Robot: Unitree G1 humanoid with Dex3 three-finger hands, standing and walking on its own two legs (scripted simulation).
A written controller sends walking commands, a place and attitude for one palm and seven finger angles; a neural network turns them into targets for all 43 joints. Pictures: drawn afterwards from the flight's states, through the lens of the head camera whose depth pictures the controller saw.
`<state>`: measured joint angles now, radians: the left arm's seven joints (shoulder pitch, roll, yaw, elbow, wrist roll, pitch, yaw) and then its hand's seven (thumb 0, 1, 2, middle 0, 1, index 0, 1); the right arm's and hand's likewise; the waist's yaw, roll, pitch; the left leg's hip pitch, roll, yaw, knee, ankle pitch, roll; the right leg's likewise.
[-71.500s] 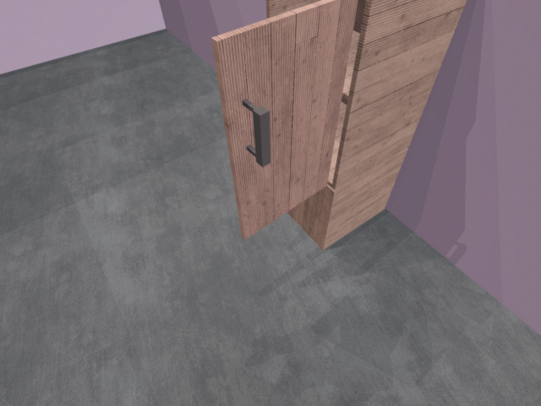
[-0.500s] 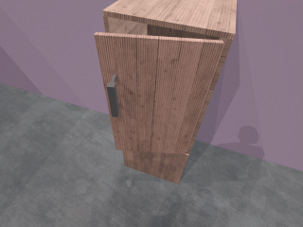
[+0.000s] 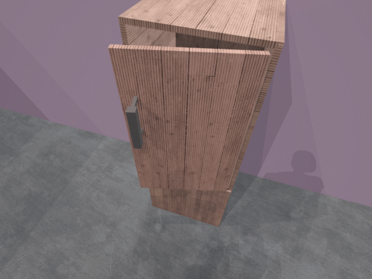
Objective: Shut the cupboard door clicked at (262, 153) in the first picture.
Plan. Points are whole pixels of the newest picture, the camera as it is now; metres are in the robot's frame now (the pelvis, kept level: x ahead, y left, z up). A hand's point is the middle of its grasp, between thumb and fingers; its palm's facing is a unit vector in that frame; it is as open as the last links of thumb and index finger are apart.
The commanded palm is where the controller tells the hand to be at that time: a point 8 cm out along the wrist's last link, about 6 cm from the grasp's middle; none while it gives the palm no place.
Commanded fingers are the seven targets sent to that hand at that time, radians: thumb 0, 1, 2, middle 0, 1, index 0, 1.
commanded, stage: look again from close up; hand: left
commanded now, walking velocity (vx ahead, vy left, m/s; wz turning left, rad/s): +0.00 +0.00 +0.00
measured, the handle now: (136, 123) +0.48 +0.17 +0.05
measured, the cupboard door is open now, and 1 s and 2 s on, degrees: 16 16 16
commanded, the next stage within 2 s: raise the hand and make a fist in 0.24 s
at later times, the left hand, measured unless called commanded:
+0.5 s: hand (102, 265) +0.16 +0.19 -0.06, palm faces +0.25 -0.95 -0.19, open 7.2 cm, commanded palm +0.10 +0.21 -0.06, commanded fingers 0.00 0.90 0.90 -0.35 -0.46 -0.35 -0.46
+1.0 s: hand (126, 244) +0.19 +0.14 +0.00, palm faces -0.01 -1.00 -0.08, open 5.0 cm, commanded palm +0.15 +0.20 -0.02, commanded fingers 0.00 0.90 0.90 -0.81 -0.96 -0.81 -0.96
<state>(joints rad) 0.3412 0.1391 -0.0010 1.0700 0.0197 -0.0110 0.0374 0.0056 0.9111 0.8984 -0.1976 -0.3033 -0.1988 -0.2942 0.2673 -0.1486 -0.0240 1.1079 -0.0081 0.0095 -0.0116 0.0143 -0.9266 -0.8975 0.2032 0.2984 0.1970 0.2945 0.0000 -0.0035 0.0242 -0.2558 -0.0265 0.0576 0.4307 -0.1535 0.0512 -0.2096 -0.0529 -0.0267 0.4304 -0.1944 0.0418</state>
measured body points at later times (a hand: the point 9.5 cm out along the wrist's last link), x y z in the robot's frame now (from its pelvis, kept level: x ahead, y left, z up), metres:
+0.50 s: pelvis +0.01 -0.01 -0.01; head -0.01 -0.01 +0.44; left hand +0.15 +0.24 -0.04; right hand +0.08 -0.26 -0.13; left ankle +0.05 +0.08 -0.74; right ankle +0.02 -0.15 -0.74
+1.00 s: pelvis +0.01 -0.05 -0.11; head +0.07 -0.05 +0.34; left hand +0.18 +0.19 +0.00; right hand +0.26 -0.24 -0.17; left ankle +0.05 +0.08 -0.74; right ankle +0.02 -0.15 -0.74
